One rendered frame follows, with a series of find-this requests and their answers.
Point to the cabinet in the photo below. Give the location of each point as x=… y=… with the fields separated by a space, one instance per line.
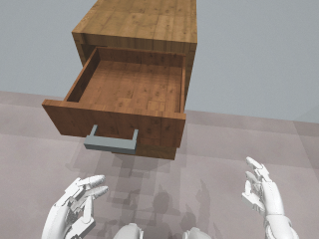
x=167 y=26

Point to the left robot thigh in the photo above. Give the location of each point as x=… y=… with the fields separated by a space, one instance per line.
x=130 y=232

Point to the handle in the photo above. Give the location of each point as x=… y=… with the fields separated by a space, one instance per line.
x=111 y=144

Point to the robot left hand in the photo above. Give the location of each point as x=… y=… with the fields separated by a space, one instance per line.
x=63 y=215

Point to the robot right hand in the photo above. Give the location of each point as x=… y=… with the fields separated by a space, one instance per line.
x=265 y=188

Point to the right robot forearm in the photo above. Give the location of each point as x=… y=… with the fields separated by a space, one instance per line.
x=278 y=226

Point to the drawer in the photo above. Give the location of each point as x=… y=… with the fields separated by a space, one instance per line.
x=121 y=90

